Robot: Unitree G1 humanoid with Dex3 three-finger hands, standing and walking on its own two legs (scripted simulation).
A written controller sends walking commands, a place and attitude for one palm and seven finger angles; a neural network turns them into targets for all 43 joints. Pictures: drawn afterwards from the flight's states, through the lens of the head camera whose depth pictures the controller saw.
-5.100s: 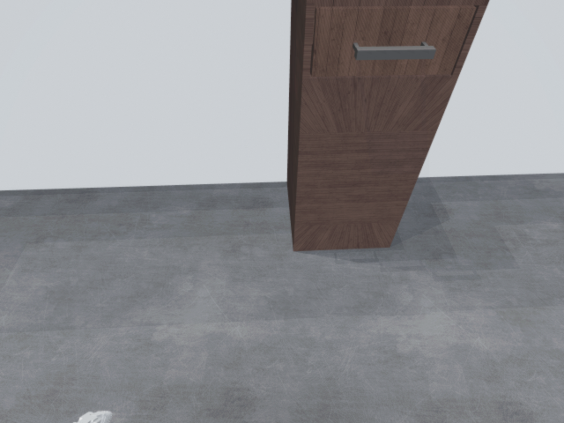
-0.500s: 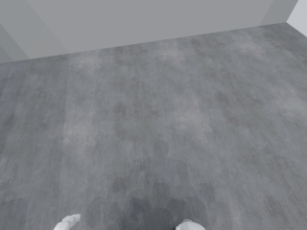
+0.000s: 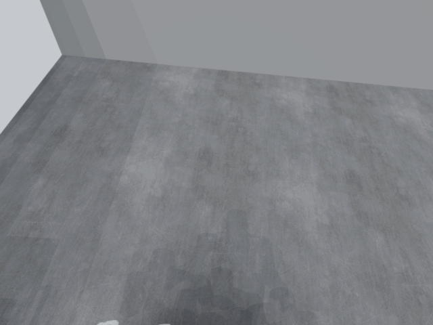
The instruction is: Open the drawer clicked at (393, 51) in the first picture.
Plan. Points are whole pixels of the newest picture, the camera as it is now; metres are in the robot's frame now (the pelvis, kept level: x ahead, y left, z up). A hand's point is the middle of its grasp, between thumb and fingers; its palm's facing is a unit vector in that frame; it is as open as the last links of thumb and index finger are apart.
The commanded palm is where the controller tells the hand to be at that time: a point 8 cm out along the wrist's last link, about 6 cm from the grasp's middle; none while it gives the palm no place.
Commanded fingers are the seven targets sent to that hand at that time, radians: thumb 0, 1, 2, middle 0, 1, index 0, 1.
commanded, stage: turn to face it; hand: left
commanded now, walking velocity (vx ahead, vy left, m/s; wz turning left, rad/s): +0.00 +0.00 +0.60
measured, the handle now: out of the picture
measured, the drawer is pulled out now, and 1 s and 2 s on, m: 0.00 0.00 0.00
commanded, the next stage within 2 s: none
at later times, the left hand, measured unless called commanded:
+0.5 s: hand out of the picture +0.04 +0.17 -0.13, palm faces +0.30 -0.91 -0.28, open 7.4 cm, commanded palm none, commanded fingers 0.00 0.90 0.90 -0.20 -0.30 -0.20 -0.30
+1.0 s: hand out of the picture -0.12 +0.20 -0.16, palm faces +0.59 -0.76 -0.26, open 7.4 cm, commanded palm none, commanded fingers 0.00 0.90 0.90 -0.20 -0.30 -0.20 -0.30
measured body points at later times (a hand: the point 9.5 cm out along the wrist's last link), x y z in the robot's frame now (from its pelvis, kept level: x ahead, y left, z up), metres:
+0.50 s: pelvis -0.01 -0.05 +0.01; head +0.02 -0.07 +0.46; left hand +0.02 +0.22 -0.11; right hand +0.14 -0.29 -0.14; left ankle -0.02 +0.08 -0.68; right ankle +0.01 -0.17 -0.72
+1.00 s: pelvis -0.03 -0.02 +0.02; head +0.00 +0.03 +0.46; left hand -0.15 +0.24 -0.14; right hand +0.20 -0.18 -0.11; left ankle -0.09 +0.06 -0.72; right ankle +0.02 -0.16 -0.64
